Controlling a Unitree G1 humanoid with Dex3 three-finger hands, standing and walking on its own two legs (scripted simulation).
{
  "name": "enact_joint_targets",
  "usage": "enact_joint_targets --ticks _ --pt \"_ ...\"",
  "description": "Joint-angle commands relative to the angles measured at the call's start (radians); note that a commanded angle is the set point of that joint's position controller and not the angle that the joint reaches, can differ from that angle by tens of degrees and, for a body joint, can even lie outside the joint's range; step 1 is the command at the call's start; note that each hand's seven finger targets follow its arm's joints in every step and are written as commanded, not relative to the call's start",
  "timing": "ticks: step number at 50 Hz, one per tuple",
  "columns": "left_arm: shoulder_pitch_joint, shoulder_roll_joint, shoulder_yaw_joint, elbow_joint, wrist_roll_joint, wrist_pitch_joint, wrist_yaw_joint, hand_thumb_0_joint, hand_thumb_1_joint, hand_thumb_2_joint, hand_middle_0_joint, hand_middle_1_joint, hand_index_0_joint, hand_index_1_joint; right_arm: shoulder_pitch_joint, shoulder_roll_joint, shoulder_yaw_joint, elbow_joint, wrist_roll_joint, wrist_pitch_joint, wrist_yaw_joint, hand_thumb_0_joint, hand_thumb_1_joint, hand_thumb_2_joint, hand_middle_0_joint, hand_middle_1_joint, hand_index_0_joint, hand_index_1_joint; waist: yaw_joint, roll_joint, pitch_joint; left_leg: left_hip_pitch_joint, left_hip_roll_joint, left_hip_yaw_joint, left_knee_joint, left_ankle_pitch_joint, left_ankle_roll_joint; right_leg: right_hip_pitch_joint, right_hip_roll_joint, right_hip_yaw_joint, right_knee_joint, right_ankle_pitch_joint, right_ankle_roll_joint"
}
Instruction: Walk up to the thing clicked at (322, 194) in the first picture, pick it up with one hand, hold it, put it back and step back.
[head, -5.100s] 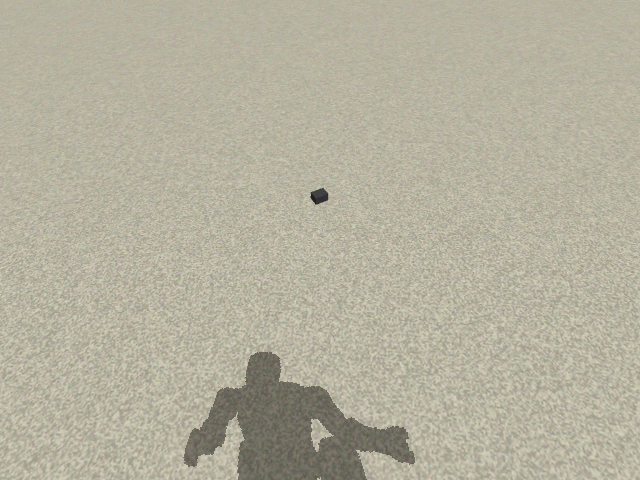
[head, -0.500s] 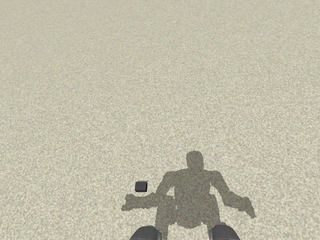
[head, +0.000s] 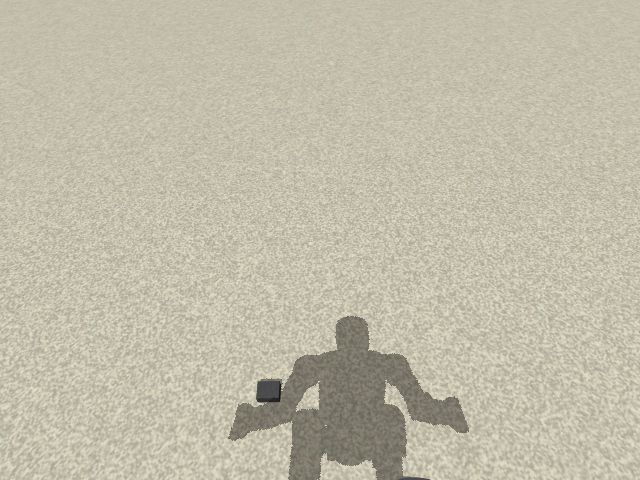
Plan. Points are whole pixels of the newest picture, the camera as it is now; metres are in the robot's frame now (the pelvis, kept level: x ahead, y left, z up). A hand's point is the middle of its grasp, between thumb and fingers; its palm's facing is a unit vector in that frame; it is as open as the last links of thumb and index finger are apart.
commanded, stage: walk up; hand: left
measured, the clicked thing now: (268, 391) +0.45 +0.21 -0.73
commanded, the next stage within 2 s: none
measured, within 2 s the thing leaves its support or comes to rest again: neither
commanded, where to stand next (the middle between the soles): +0.07 -0.01 m, yaw -3 degrees
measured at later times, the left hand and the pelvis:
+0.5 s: hand out of the picture +0.11 +0.26 -0.13, palm faces -0.08 -0.93 -0.36, open 7.4 cm; pelvis +0.01 +0.00 +0.02, yaw -2 degrees
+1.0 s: hand out of the picture +0.13 +0.25 -0.13, palm faces -0.10 -0.93 -0.34, open 7.4 cm; pelvis +0.02 +0.00 +0.02, yaw -3 degrees
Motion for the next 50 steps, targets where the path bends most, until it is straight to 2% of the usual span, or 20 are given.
enact_joint_targets --ticks 1,2,3,6,7,9,11,13,14,17,19,23,25,29,33,39,42,44,46,50 --pt "-0.044 0.222 0.047 -0.069 -0.014 -0.019 0.011 0.000 0.900 0.900 -0.200 -0.300 -0.200 -0.300 0.008 -0.262 -0.066 -0.023 -0.007 -0.040 -0.007 0.000 -0.900 -0.900 0.200 0.300 0.200 0.300 -0.003 0.006 -0.139 0.064 0.178 -0.230 -0.256 0.205 0.106 0.022 -0.057 0.089 -0.055 0.161 -0.043" --pt "-0.031 0.221 0.048 -0.045 -0.012 -0.019 0.010 0.000 0.900 0.900 -0.200 -0.300 -0.200 -0.300 -0.031 -0.270 -0.065 -0.021 -0.003 -0.038 -0.003 0.000 -0.900 -0.900 0.200 0.300 0.200 0.300 0.015 0.014 -0.117 0.045 0.201 -0.245 -0.244 0.172 0.133 0.032 -0.029 0.061 -0.066 0.068 -0.034" --pt "-0.032 0.226 0.049 -0.038 -0.006 -0.022 0.011 0.000 0.900 0.900 -0.200 -0.300 -0.200 -0.300 -0.050 -0.260 -0.060 -0.020 -0.005 -0.036 -0.001 0.000 -0.900 -0.900 0.200 0.300 0.200 0.300 0.016 -0.001 -0.117 0.036 0.204 -0.226 -0.235 0.179 0.132 0.055 -0.035 0.062 -0.096 0.069 -0.035" --pt "-0.048 0.237 0.051 -0.024 -0.009 -0.031 0.009 0.000 0.900 0.900 -0.200 -0.300 -0.200 -0.300 -0.063 -0.225 -0.045 -0.004 -0.002 -0.036 0.000 0.000 -0.900 -0.900 0.200 0.300 0.200 0.300 0.011 0.003 -0.139 -0.003 0.111 -0.112 -0.208 0.225 0.063 0.164 -0.095 0.136 -0.149 0.240 -0.066" --pt "-0.045 0.241 0.048 -0.018 -0.012 -0.032 0.009 0.000 0.900 0.900 -0.200 -0.300 -0.200 -0.300 -0.070 -0.221 -0.045 0.002 -0.002 -0.037 -0.001 0.000 -0.900 -0.900 0.200 0.300 0.200 0.300 0.011 0.010 -0.140 0.017 0.087 -0.085 -0.194 0.231 0.051 0.159 -0.116 0.155 -0.151 0.293 -0.078" --pt "-0.067 0.234 0.044 -0.012 -0.015 -0.032 0.011 0.000 0.900 0.900 -0.200 -0.300 -0.200 -0.300 -0.072 -0.214 -0.043 0.019 -0.003 -0.037 -0.002 0.000 -0.900 -0.900 0.200 0.300 0.200 0.300 0.004 0.010 -0.148 0.048 0.084 -0.073 -0.201 0.264 0.044 0.159 -0.132 0.158 -0.158 0.357 -0.083" --pt "-0.087 0.232 0.039 -0.007 -0.016 -0.029 0.012 0.000 0.900 0.900 -0.200 -0.300 -0.200 -0.300 -0.080 -0.208 -0.043 0.031 -0.003 -0.035 -0.001 0.000 -0.900 -0.900 0.200 0.300 0.200 0.300 0.002 -0.004 -0.136 0.071 0.090 -0.074 -0.223 0.269 0.046 0.142 -0.124 0.153 -0.174 0.344 -0.072" --pt "-0.106 0.227 0.036 -0.001 -0.013 -0.024 0.011 0.000 0.900 0.900 -0.200 -0.300 -0.200 -0.300 -0.098 -0.214 -0.045 0.038 -0.005 -0.033 0.002 0.000 -0.900 -0.900 0.200 0.300 0.200 0.300 0.003 -0.003 -0.117 0.068 0.104 -0.090 -0.262 0.208 0.058 0.126 -0.100 0.132 -0.181 0.265 -0.059" --pt "-0.120 0.222 0.034 0.001 -0.010 -0.021 0.010 0.000 0.900 0.900 -0.200 -0.300 -0.200 -0.300 -0.099 -0.217 -0.046 0.042 -0.006 -0.033 0.002 0.000 -0.900 -0.900 0.200 0.300 0.200 0.300 -0.002 -0.003 -0.129 0.072 0.118 -0.103 -0.286 0.201 0.061 0.140 -0.092 0.120 -0.177 0.250 -0.053" --pt "-0.126 0.213 0.031 0.020 -0.009 -0.015 0.005 0.000 0.900 0.900 -0.200 -0.300 -0.200 -0.300 -0.122 -0.219 -0.045 0.052 -0.006 -0.032 0.003 0.000 -0.900 -0.900 0.200 0.300 0.200 0.300 0.006 0.005 -0.113 0.072 0.133 -0.117 -0.327 0.155 0.066 0.147 -0.071 0.105 -0.196 0.194 -0.035" --pt "-0.120 0.216 0.031 0.027 -0.008 -0.016 0.006 0.000 0.900 0.900 -0.200 -0.300 -0.200 -0.300 -0.138 -0.215 -0.042 0.055 -0.007 -0.032 0.004 0.000 -0.900 -0.900 0.200 0.300 0.200 0.300 0.011 0.003 -0.125 0.090 0.124 -0.087 -0.324 0.176 0.058 0.165 -0.082 0.114 -0.216 0.238 -0.035" --pt "-0.138 0.230 0.032 0.039 -0.007 -0.017 0.007 0.000 0.900 0.900 -0.200 -0.300 -0.200 -0.300 -0.128 -0.207 -0.040 0.075 -0.007 -0.027 0.005 0.000 -0.900 -0.900 0.200 0.300 0.200 0.300 -0.001 -0.018 -0.118 0.107 0.089 -0.050 -0.309 0.174 0.038 0.167 -0.111 0.164 -0.268 0.245 -0.047" --pt "-0.145 0.225 0.031 0.043 -0.006 -0.018 0.007 0.000 0.900 0.900 -0.200 -0.300 -0.200 -0.300 -0.121 -0.205 -0.039 0.082 -0.007 -0.028 0.006 0.000 -0.900 -0.900 0.200 0.300 0.200 0.300 -0.006 -0.016 -0.146 0.133 0.095 -0.050 -0.316 0.209 0.037 0.186 -0.113 0.158 -0.268 0.282 -0.045" --pt "-0.146 0.216 0.027 0.052 -0.010 -0.013 0.006 0.000 0.900 0.900 -0.200 -0.300 -0.200 -0.300 -0.129 -0.209 -0.040 0.094 -0.009 -0.027 0.006 0.000 -0.900 -0.900 0.200 0.300 0.200 0.300 -0.001 -0.007 -0.139 0.162 0.102 -0.054 -0.346 0.224 0.036 0.171 -0.101 0.148 -0.279 0.268 -0.034" --pt "-0.139 0.207 0.029 0.069 -0.010 -0.011 0.008 0.000 0.900 0.900 -0.200 -0.300 -0.200 -0.300 -0.127 -0.207 -0.042 0.103 -0.006 -0.027 0.003 0.000 -0.900 -0.900 0.200 0.300 0.200 0.300 0.002 -0.014 -0.162 0.188 0.112 -0.047 -0.350 0.297 0.036 0.204 -0.098 0.135 -0.277 0.333 -0.027" --pt "-0.147 0.203 0.033 0.072 -0.005 -0.006 0.009 0.000 0.900 0.900 -0.200 -0.300 -0.200 -0.300 -0.122 -0.208 -0.047 0.111 -0.010 -0.022 0.003 0.000 -0.900 -0.900 0.200 0.300 0.200 0.300 -0.003 -0.005 -0.121 0.164 0.110 -0.042 -0.362 0.194 0.043 0.180 -0.087 0.133 -0.292 0.228 -0.031" --pt "-0.145 0.202 0.033 0.071 -0.004 -0.008 0.009 0.000 0.900 0.900 -0.200 -0.300 -0.200 -0.300 -0.123 -0.196 -0.043 0.111 -0.010 -0.023 0.002 0.000 -0.900 -0.900 0.200 0.300 0.200 0.300 -0.003 -0.018 -0.130 0.175 0.107 -0.032 -0.363 0.237 0.032 0.188 -0.103 0.152 -0.298 0.304 -0.033" --pt "-0.158 0.203 0.034 0.070 -0.006 -0.006 0.009 0.000 0.900 0.900 -0.200 -0.300 -0.200 -0.300 -0.118 -0.193 -0.042 0.112 -0.010 -0.024 0.002 0.000 -0.900 -0.900 0.200 0.300 0.200 0.300 -0.004 -0.015 -0.108 0.155 0.102 -0.037 -0.373 0.237 0.026 0.190 -0.096 0.151 -0.299 0.294 -0.028" --pt "-0.153 0.195 0.034 0.071 -0.006 -0.007 0.010 0.000 0.900 0.900 -0.200 -0.300 -0.200 -0.300 -0.117 -0.195 -0.044 0.113 -0.009 -0.024 0.002 0.000 -0.900 -0.900 0.200 0.300 0.200 0.300 -0.006 -0.017 -0.133 0.181 0.112 -0.036 -0.368 0.278 0.028 0.203 -0.099 0.146 -0.298 0.334 -0.029" --pt "-0.161 0.192 0.034 0.067 -0.005 -0.005 0.010 0.000 0.900 0.900 -0.200 -0.300 -0.200 -0.300 -0.114 -0.194 -0.046 0.113 -0.011 -0.024 0.001 0.000 -0.900 -0.900 0.200 0.300 0.200 0.300 -0.008 -0.014 -0.138 0.184 0.113 -0.034 -0.380 0.286 0.025 0.208 -0.095 0.141 -0.290 0.341 -0.028"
